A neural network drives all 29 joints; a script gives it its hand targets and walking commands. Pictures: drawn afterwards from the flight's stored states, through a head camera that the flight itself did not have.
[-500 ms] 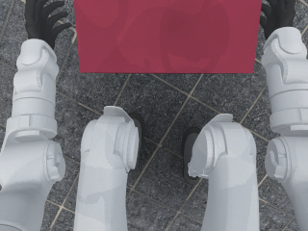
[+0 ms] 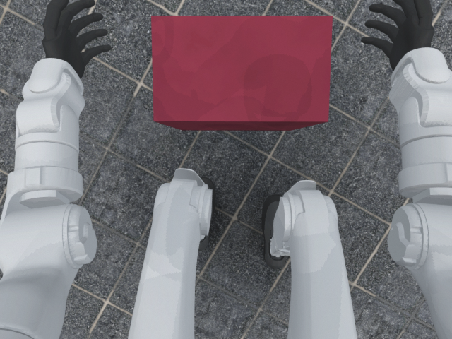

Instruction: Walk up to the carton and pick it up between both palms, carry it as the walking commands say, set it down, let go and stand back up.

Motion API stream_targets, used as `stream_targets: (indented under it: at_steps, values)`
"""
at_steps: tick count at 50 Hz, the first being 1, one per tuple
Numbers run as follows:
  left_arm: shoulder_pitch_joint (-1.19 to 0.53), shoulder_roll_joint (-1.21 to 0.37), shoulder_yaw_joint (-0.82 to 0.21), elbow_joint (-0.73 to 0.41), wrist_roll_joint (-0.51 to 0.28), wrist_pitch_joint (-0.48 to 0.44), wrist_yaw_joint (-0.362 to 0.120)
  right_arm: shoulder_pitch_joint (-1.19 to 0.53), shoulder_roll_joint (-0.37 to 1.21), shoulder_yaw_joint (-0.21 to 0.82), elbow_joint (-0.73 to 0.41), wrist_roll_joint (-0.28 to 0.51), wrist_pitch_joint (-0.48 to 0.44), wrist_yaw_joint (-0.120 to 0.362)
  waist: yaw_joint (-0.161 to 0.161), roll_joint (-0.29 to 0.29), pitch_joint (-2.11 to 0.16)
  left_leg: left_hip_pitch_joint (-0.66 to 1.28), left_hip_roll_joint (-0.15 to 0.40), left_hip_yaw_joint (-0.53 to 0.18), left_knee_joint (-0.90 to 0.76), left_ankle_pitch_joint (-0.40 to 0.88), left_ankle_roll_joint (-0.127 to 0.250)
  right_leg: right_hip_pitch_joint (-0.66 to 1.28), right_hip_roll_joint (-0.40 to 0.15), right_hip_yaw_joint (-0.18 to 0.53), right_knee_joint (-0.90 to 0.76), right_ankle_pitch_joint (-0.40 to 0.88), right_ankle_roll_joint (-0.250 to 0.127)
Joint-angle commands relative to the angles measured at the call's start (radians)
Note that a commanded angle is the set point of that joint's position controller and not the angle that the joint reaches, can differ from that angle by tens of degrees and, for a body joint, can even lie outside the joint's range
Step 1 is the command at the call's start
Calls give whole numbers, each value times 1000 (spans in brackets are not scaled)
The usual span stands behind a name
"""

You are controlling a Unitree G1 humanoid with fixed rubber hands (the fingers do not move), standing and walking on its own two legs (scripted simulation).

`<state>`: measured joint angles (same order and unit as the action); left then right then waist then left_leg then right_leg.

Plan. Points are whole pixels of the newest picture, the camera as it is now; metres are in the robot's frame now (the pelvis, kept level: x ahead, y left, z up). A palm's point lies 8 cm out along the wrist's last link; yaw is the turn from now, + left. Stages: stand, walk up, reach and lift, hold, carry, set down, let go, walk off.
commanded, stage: set down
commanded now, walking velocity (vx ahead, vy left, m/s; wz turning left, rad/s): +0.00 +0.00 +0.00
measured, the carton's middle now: (238, 87) +0.50 +0.04 -0.32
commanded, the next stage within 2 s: let go in 0.80 s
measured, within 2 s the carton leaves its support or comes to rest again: neither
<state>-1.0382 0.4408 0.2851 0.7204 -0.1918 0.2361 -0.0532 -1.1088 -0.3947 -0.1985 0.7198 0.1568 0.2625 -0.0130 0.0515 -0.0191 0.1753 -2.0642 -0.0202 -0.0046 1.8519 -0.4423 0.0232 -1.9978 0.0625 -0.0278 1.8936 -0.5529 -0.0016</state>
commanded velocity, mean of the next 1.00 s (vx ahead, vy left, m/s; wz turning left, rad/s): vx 0.00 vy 0.00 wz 0.00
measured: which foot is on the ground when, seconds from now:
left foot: down 0.00-1.00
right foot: down 0.00-1.00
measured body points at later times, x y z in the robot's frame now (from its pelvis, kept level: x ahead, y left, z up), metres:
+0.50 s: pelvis +0.05 +0.01 +0.14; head +0.34 +0.04 +0.48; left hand +0.48 +0.31 +0.03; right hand +0.54 -0.19 +0.04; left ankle +0.14 +0.11 -0.43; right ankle +0.11 -0.11 -0.43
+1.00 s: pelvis +0.08 +0.01 +0.22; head +0.33 +0.04 +0.60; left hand +0.44 +0.30 +0.11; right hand +0.49 -0.20 +0.11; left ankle +0.14 +0.11 -0.43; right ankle +0.11 -0.11 -0.43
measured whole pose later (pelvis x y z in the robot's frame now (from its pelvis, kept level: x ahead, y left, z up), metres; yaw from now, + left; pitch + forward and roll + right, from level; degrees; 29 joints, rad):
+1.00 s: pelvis +0.08 +0.01 +0.22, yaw +1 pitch +35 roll -1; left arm -0.51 0.33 0.23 0.61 -0.06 0.11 -0.11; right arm -0.57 -0.26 -0.21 0.62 0.01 0.14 0.03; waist 0.04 -0.02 -0.03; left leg -1.29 -0.04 -0.01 1.00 -0.32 0.03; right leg -1.24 0.05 0.03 1.02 -0.39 0.01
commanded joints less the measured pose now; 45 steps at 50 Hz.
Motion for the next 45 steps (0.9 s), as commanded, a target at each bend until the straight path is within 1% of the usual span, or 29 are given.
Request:
stream_targets:
  at_steps: [1, 2, 3, 5, 8, 9, 11, 12, 14, 16, 18, 21, 22, 25, 26, 27, 28, 29, 30, 31, 32, 33, 34, 35, 36, 40, 41, 44, 45]
  values:
    - [-160, 142, -29, -181, 7, -41, -14, -158, -163, -58, -141, -24, -44, 6, -24, 70, -1332, 822, -6, -4, -222, 177, -38, 416, 1, -27, -278, 86, 2]
    - [-209, 219, 37, -213, 9, -42, -9, -247, -178, -61, -226, -22, -49, 4, 36, 35, -1383, 830, -8, -5, -231, 202, -31, 422, 1, -20, -283, 106, 2]
    - [-195, 206, 46, -93, 31, -38, -12, -221, -181, -87, -68, -51, -45, 7, 21, 23, -1241, 740, -4, 5, -243, 158, -31, 380, -3, -20, -309, 62, -2]
    - [-139, 232, 39, -185, 11, -32, -10, -176, -174, -47, -185, -16, -36, 6, 36, 23, -1469, 867, -12, 22, -274, 219, -34, 536, 7, -13, -347, 135, 3]
    - [-152, 203, 45, -197, 17, -46, -30, -144, -140, -53, -141, 0, -45, 22, 37, 49, -1275, 784, -11, 18, -352, 172, -24, 503, 7, -13, -389, 108, 6]
    - [-122, 176, 43, -167, 16, -46, -36, -113, -144, -78, -123, -26, -53, 28, 1, 16, -1254, 790, -5, 14, -373, 178, -30, 503, 1, -15, -422, 123, 8]
    - [-102, 210, 46, -197, 9, -50, -38, -120, -143, -69, -196, -23, -62, 28, 13, 24, -1383, 867, -15, 15, -374, 298, -27, 600, 10, -3, -438, 229, 14]
    - [-81, 202, 42, -230, 2, -49, -41, -115, -122, -30, -251, 15, -56, 29, 61, 25, -1439, 926, -9, 33, -399, 312, -24, 654, 3, 13, -462, 232, 16]
    - [17, 156, 6, -315, -7, -45, -41, -10, -151, -45, -297, -10, -56, 37, 12, 2, -1530, 1003, -18, 9, -441, 356, -35, 760, 12, -11, -487, 289, 16]
    - [27, 144, 31, -164, 11, -54, -54, 37, -123, -55, -147, -19, -61, 43, 15, 23, -1269, 915, -10, 12, -482, 303, -28, 670, 4, 22, -540, 238, 14]
    - [2, 136, -8, -281, -8, -58, -52, 4, -130, -71, -269, -19, -76, 52, -6, 27, -1422, 1075, -5, -16, -519, 395, -33, 732, 12, 3, -561, 304, 17]
    - [28, 189, 58, -275, 16, -55, -47, 14, -157, -95, -288, -27, -71, 58, 9, 7, -1366, 1081, -9, -11, -575, 366, -31, 771, 21, 13, -619, 286, 21]
    - [67, 168, 45, -277, 26, -58, -46, 44, -154, -84, -241, -15, -71, 61, 42, 69, -1380, 1121, -5, -4, -586, 411, -42, 780, 20, 20, -637, 308, 13]
    - [83, 167, 75, -170, 51, -64, -44, 34, -145, -105, -188, -24, -87, 73, 26, 28, -1204, 1136, 3, -38, -655, 371, -32, 725, 22, 16, -697, 252, 21]
    - [147, 67, -21, -335, 22, -81, -39, 137, -125, -61, -258, -19, -106, 78, -12, 50, -1431, 1318, -3, -48, -669, 542, -53, 861, 25, 6, -706, 415, 24]
    - [96, 167, 90, -190, 57, -77, -42, 46, -133, -73, -146, -19, -101, 82, 69, 22, -1227, 1189, 6, -31, -667, 482, -35, 761, 19, 31, -721, 327, 15]
    - [123, 127, 55, -256, 63, -83, -38, 113, -134, -75, -166, -20, -107, 84, 23, 59, -1287, 1244, 0, -28, -694, 496, -45, 826, 22, 31, -746, 356, 17]
    - [155, 118, 53, -315, 45, -87, -35, 97, -133, -67, -238, -16, -112, 82, 53, 45, -1379, 1318, -6, -33, -711, 569, -41, 881, 27, 29, -756, 413, 25]
    - [118, 109, 66, -190, 67, -88, -37, 101, -127, -83, -87, -36, -113, 88, 43, 54, -1180, 1269, 11, -42, -724, 551, -34, 753, 14, 32, -783, 343, 21]
    - [197, 94, 56, -261, 63, -94, -37, 139, -120, -78, -200, -39, -127, 88, 25, 19, -1281, 1332, 8, -57, -734, 582, -37, 846, 20, 30, -785, 401, 25]
    - [119, 81, 63, -128, 63, -93, -46, 89, -113, -75, -58, -43, -128, 91, 17, 52, -1115, 1265, 12, -47, -753, 521, -32, 755, 4, 37, -827, 331, 18]
    - [170, 49, 30, -273, 59, -110, -44, 116, -119, -35, -204, -40, -148, 93, 35, 10, -1269, 1349, 6, -46, -763, 642, -42, 897, 12, 39, -819, 466, 24]
    - [181, 67, 65, -89, 99, -111, -44, 168, -109, -92, 1, -80, -147, 98, 15, 19, -1052, 1226, 20, -52, -774, 552, -33, 770, 6, 45, -831, 395, 14]
    - [166, 55, 41, -189, 82, -126, -41, 132, -115, -55, -139, -55, -164, 97, 12, 21, -1180, 1316, 15, -63, -774, 627, -40, 847, 10, 50, -833, 462, 21]
    - [171, 48, 35, -84, 89, -127, -42, 154, -99, -87, -1, -82, -161, 97, -1, 51, -1087, 1311, 23, -68, -784, 575, -36, 773, 3, 52, -854, 395, 13]
    - [206, 75, 63, -121, 122, -142, -37, 172, -106, -74, -40, -99, -174, 86, 42, 41, -1169, 1387, 18, -60, -811, 589, -28, 840, -7, 65, -893, 409, 14]
    - [258, 18, 5, -115, 99, -150, -39, 236, -93, -57, -64, -109, -182, 81, -11, 34, -1154, 1418, 14, -67, -829, 576, -33, 865, -6, 51, -912, 420, 10]
    - [274, 86, 33, -122, 138, -158, -51, 272, -68, -71, -55, -121, -173, 56, 32, 38, -1185, 1452, 14, -65, -832, 584, -23, 921, -13, 64, -923, 442, 11]
    - [356, 68, 2, -238, 127, -163, -48, 322, -54, -33, -233, -117, -177, 49, 24, 21, -1344, 1529, 0, -51, -835, 632, -22, 1053, -10, 64, -933, 523, 17]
